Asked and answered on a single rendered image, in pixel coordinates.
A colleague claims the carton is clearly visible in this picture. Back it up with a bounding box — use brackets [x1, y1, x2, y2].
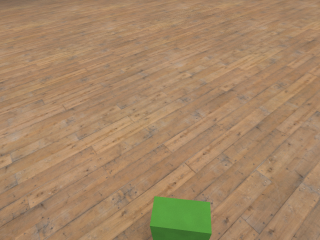
[150, 196, 212, 240]

